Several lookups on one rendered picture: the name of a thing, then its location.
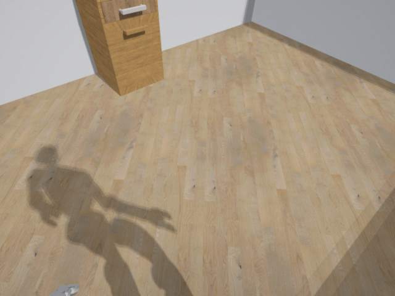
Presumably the drawer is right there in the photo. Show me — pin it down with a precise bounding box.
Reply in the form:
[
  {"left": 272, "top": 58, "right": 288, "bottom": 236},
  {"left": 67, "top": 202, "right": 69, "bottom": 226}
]
[{"left": 100, "top": 0, "right": 156, "bottom": 23}]

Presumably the handle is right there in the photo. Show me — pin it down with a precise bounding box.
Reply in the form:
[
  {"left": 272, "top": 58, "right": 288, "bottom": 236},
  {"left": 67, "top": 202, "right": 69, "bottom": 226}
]
[
  {"left": 125, "top": 25, "right": 149, "bottom": 35},
  {"left": 119, "top": 4, "right": 146, "bottom": 15}
]

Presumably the cabinet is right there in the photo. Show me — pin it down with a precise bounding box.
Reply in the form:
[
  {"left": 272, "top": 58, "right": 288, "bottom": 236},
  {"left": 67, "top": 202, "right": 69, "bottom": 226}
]
[{"left": 75, "top": 0, "right": 164, "bottom": 96}]

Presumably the left robot hand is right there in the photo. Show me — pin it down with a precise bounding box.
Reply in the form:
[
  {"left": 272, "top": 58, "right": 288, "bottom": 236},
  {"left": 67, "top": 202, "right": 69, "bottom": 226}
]
[{"left": 49, "top": 284, "right": 80, "bottom": 296}]

